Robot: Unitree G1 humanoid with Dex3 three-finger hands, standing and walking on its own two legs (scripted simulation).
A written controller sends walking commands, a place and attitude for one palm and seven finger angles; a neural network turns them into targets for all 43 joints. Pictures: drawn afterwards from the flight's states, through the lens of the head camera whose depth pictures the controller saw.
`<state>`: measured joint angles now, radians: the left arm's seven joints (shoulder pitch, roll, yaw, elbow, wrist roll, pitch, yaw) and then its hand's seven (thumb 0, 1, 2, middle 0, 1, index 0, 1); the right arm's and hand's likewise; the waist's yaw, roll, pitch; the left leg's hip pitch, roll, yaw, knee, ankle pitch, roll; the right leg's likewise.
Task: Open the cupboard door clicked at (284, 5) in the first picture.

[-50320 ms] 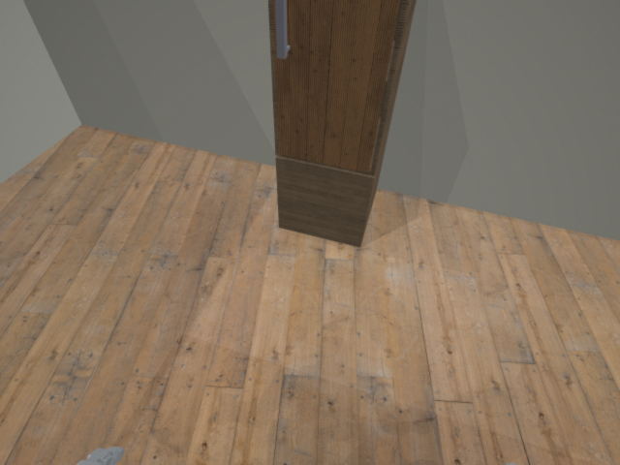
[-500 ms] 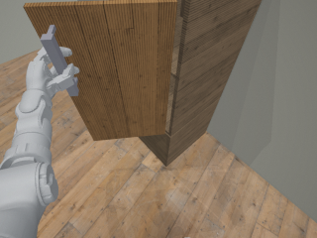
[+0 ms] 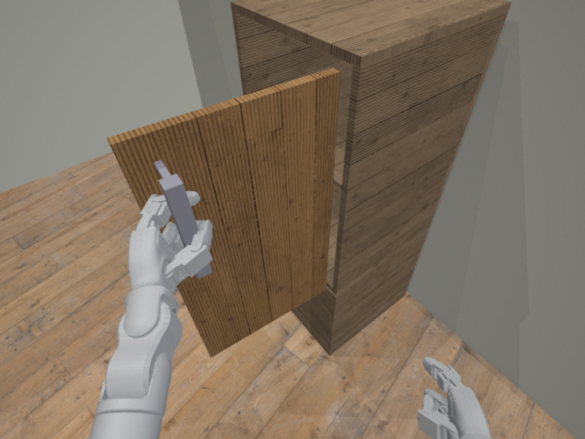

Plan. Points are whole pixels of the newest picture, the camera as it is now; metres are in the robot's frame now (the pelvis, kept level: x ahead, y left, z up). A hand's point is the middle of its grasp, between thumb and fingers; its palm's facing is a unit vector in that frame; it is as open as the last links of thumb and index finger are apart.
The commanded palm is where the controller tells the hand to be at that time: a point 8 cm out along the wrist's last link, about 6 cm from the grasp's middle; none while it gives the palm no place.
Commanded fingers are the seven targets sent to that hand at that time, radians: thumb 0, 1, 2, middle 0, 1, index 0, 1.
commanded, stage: pull the door open along its arc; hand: left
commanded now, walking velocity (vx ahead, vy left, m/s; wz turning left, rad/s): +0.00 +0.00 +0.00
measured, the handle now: (183, 222) +0.37 +0.18 +0.12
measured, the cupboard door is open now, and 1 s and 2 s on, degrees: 86 100 100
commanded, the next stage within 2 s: open thumb and fingers to let go in 0.46 s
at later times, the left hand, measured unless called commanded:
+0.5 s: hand (248, 275) +0.28 +0.07 +0.13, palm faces +0.41 -0.91 +0.00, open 6.7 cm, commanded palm +0.22 +0.10 +0.12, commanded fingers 0.00 0.90 0.90 -0.40 -1.35 -0.40 -1.35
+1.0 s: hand (232, 276) +0.28 +0.09 +0.14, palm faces +0.42 -0.91 +0.00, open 11.1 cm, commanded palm +0.24 +0.11 +0.12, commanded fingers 0.00 -0.50 0.30 -0.29 -1.15 -0.29 -1.15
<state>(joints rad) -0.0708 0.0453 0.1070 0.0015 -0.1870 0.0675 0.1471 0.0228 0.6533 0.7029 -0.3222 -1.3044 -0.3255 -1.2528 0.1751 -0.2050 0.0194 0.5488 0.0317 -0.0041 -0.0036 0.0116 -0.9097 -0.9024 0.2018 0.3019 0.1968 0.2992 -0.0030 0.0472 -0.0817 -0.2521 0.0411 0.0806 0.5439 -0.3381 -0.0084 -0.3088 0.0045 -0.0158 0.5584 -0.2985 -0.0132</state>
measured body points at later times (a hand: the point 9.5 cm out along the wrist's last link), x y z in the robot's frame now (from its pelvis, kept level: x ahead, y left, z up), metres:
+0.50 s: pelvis +0.01 -0.03 +0.00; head -0.01 -0.06 +0.45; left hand +0.25 +0.12 +0.13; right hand +0.20 -0.23 -0.10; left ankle -0.04 +0.12 -0.73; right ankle -0.01 -0.11 -0.73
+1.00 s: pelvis -0.02 -0.01 +0.00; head -0.05 -0.02 +0.45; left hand +0.25 +0.13 +0.14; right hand +0.19 -0.19 -0.09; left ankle -0.04 +0.12 -0.73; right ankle -0.01 -0.11 -0.73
